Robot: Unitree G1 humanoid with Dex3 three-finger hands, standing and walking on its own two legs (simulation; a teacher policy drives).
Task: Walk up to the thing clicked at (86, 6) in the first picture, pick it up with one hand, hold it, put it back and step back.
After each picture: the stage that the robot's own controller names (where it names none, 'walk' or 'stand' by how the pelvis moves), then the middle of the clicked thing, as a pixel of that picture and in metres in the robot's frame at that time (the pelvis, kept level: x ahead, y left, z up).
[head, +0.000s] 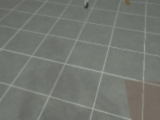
stand; (86, 4) +2.33 -0.01 -0.72
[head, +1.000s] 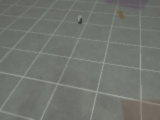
walk; (79, 19) +2.19 +0.22 -0.72
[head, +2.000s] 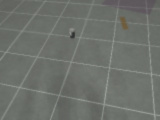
walk; (72, 33) +1.54 +0.27 -0.72
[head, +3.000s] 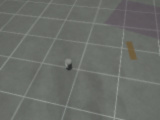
walk; (68, 64) +1.03 +0.24 -0.72
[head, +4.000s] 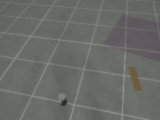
walk; (62, 99) +0.67 +0.24 -0.72
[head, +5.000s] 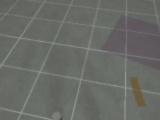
stand; (57, 118) +0.45 +0.20 -0.69
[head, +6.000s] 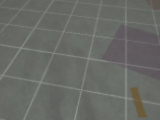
stand; out of the picture +0.42 +0.20 -0.72
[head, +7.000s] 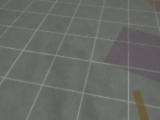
stand; out of the picture +0.40 +0.19 -0.73
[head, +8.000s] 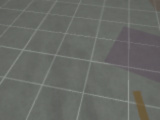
stand; out of the picture +0.39 +0.20 -0.73
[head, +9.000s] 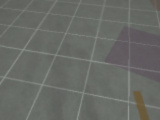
stand; out of the picture +0.39 +0.20 -0.73
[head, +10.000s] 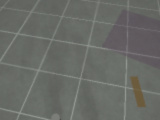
go down; (56, 119) +0.40 +0.19 -0.71
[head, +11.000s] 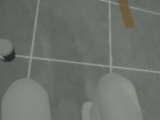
go down; (5, 51) +0.47 +0.26 -0.28
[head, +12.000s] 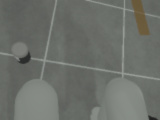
close in; (21, 53) +0.47 +0.25 -0.29
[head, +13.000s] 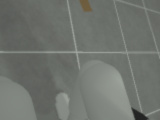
close in; out of the picture +0.45 +0.29 -0.22
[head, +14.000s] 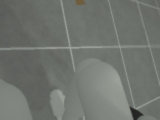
close; out of the picture +0.44 +0.30 -0.22
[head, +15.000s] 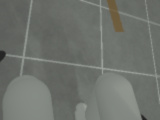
lift; out of the picture +0.40 +0.29 -0.14
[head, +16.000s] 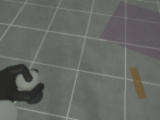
hold; (30, 88) +0.33 +0.19 +0.01
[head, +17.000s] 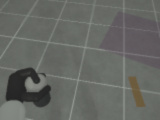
hold; (39, 91) +0.33 +0.17 -0.01
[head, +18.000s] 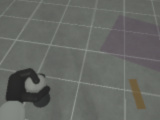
hold; (38, 91) +0.33 +0.17 -0.01
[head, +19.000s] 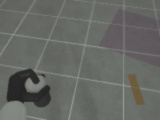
crouch; (39, 91) +0.34 +0.17 -0.03
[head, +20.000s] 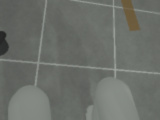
crouch; out of the picture +0.48 +0.25 -0.10
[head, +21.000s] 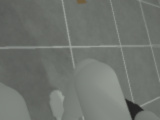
lower; out of the picture +0.44 +0.31 -0.23
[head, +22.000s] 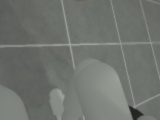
lower; out of the picture +0.44 +0.31 -0.23
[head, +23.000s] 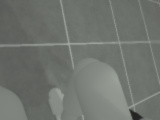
lower; out of the picture +0.45 +0.31 -0.23
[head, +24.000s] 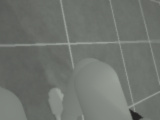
lower; out of the picture +0.45 +0.31 -0.23
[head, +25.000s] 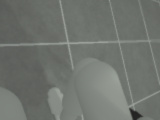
open; out of the picture +0.45 +0.31 -0.23
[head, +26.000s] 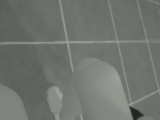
rise; out of the picture +0.45 +0.31 -0.23
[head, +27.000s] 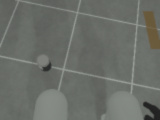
walk; (44, 63) +0.49 +0.22 -0.41
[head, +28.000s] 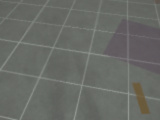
stand; out of the picture +0.42 +0.19 -0.66
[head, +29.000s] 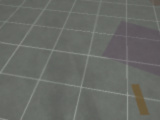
stand; out of the picture +0.42 +0.20 -0.67
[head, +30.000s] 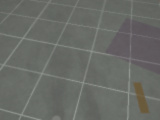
stand; out of the picture +0.43 +0.20 -0.68
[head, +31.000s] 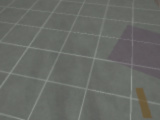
stand; out of the picture +0.44 +0.20 -0.72
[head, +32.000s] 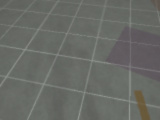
stand; out of the picture +0.40 +0.20 -0.73
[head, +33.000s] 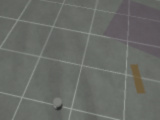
walk; (57, 104) +0.47 +0.16 -0.70
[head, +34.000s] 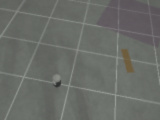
walk; (56, 80) +0.68 +0.20 -0.71
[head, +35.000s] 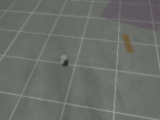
stand; (64, 60) +1.01 +0.29 -0.70
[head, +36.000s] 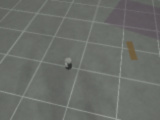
stand; (68, 63) +1.00 +0.17 -0.71
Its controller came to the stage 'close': yes
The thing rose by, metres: 0.70
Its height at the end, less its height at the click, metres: +0.00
